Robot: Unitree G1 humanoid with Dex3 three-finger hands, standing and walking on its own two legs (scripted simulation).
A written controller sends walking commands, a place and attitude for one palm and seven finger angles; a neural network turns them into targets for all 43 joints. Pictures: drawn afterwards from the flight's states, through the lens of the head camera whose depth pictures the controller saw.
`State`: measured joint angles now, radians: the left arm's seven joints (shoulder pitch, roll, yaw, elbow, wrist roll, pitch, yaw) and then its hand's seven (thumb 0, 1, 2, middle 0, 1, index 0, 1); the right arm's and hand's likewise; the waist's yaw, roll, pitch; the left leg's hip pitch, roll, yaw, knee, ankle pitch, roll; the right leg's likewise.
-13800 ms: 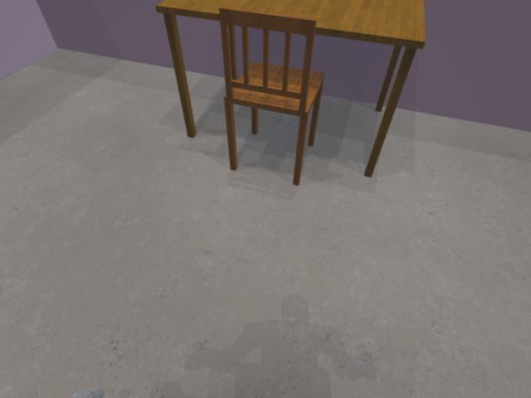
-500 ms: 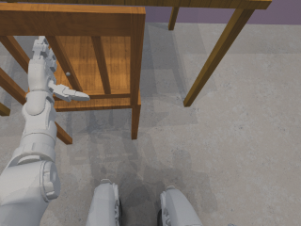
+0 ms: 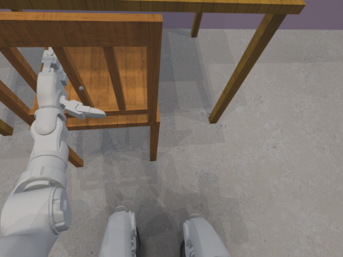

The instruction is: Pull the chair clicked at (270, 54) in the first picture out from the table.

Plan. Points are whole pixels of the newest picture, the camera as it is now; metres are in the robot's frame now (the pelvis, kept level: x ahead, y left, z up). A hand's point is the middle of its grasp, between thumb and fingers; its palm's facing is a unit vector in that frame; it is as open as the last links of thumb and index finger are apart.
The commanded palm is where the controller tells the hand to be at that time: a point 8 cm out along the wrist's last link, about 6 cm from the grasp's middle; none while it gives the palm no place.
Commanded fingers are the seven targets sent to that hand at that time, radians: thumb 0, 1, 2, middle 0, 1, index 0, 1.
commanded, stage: hook a spindle and tug to test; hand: left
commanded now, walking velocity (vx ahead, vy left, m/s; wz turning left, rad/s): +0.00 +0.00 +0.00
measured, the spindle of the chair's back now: (77, 83) +0.51 +0.20 +0.02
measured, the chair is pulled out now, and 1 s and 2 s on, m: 0.00 0.00 0.03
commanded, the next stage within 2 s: step backward, pulling the chair out in 1.46 s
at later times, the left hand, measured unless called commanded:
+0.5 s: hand (87, 87) +0.49 +0.17 +0.04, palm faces +0.08 -1.00 -0.05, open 12.4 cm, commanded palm +0.46 +0.21 +0.04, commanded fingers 0.00 0.23 0.61 -0.50 -1.45 -0.50 -1.45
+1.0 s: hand (85, 89) +0.48 +0.17 +0.04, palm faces +0.09 -1.00 -0.02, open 5.2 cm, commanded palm +0.44 +0.21 +0.04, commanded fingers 0.00 0.90 0.90 -0.50 -1.45 -0.50 -1.45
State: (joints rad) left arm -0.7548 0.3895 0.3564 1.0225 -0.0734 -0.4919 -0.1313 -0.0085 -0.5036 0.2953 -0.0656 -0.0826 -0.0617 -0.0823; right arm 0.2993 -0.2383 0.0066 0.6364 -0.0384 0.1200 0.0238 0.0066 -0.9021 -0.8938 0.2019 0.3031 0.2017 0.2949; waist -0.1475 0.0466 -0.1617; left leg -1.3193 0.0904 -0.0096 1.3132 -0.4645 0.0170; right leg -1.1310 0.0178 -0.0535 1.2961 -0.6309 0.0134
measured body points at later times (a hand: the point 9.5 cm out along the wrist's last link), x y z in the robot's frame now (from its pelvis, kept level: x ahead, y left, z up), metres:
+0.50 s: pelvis +0.00 -0.01 +0.00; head +0.14 +0.01 +0.42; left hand +0.48 +0.23 +0.04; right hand +0.04 -0.27 -0.13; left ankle +0.07 +0.11 -0.61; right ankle -0.01 -0.14 -0.61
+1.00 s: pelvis +0.01 -0.01 +0.00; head +0.15 +0.01 +0.43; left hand +0.47 +0.23 +0.05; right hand +0.06 -0.27 -0.12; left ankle +0.07 +0.11 -0.61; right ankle -0.01 -0.14 -0.61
